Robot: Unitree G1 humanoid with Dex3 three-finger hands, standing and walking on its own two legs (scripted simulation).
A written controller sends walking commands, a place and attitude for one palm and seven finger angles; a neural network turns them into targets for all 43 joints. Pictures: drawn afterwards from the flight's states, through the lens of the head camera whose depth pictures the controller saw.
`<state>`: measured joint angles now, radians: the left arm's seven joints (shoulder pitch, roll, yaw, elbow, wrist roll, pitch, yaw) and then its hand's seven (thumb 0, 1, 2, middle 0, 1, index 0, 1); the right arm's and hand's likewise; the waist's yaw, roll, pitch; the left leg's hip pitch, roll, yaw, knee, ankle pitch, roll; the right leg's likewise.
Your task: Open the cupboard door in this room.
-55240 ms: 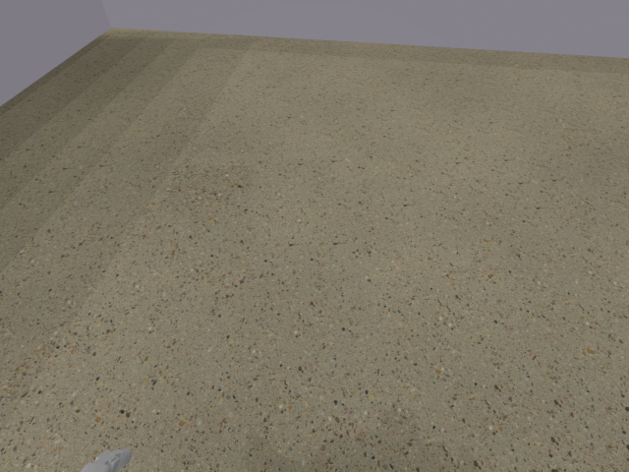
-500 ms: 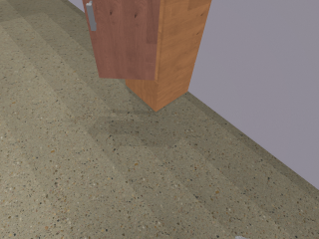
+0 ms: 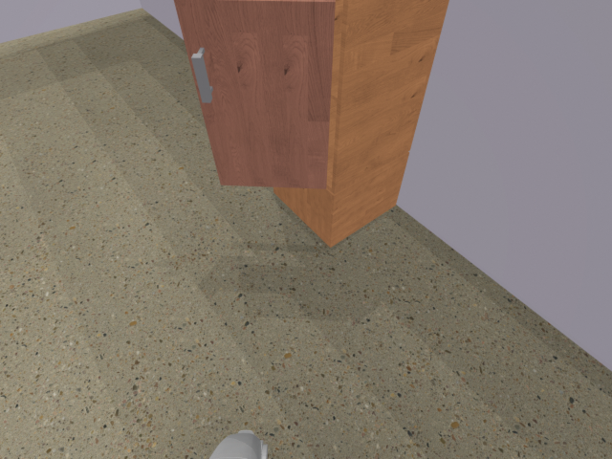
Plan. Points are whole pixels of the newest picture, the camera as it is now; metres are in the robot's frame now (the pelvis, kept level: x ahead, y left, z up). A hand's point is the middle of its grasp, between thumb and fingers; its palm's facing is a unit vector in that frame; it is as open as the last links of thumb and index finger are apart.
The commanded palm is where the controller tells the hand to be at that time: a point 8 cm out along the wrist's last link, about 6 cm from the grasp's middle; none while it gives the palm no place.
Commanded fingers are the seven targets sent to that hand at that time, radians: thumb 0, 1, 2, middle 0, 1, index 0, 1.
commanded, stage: take the last steps up to it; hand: left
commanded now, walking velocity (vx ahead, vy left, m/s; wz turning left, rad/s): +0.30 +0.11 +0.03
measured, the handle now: (204, 75) +0.98 +0.33 -0.01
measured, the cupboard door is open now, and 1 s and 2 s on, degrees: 49 49 49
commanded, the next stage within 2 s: come to a stop and stand still in 0.90 s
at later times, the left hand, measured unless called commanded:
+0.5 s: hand (152, 384) +0.25 +0.28 -0.17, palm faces +0.03 -0.98 -0.18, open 7.4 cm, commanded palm none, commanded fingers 0.00 0.90 0.90 -0.20 -0.30 -0.20 -0.30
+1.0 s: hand (191, 318) +0.38 +0.25 -0.18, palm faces +0.02 -0.98 -0.19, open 7.2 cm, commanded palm none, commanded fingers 0.00 0.90 0.90 -0.20 -0.30 -0.20 -0.30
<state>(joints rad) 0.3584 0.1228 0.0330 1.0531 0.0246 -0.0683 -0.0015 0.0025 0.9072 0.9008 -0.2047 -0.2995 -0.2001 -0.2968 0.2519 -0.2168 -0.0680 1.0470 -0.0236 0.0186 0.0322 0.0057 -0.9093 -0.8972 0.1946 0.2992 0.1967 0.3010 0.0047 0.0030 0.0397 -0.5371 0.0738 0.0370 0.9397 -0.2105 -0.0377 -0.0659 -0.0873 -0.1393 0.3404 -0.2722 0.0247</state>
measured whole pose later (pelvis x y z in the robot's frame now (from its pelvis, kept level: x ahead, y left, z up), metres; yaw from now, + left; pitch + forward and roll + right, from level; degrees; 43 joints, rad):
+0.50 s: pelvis +0.17 +0.09 +0.00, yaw -2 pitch +0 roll +1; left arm 0.18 0.19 0.07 1.00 0.03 -0.01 -0.01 0.00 0.91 0.90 -0.20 -0.30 -0.19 -0.30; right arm 0.29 -0.16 -0.04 1.05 -0.02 -0.07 -0.02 -0.01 -0.93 -0.90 0.20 0.30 0.20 0.30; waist 0.01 -0.03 0.02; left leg -0.12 -0.04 0.20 0.31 -0.19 0.08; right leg -0.58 -0.11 -0.06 0.98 -0.19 0.01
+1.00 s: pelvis +0.34 +0.07 -0.01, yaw -2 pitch +0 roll -1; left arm 0.25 0.18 0.07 1.05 0.02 -0.06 0.01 -0.02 0.94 0.90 -0.21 -0.30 -0.20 -0.30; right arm 0.24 -0.16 -0.05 1.07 -0.02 -0.03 0.00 0.00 -0.91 -0.90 0.19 0.30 0.20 0.30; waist 0.00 -0.01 0.06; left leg -0.42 0.08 0.08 0.71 -0.29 -0.03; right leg -0.15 -0.04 -0.14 0.43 -0.27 0.00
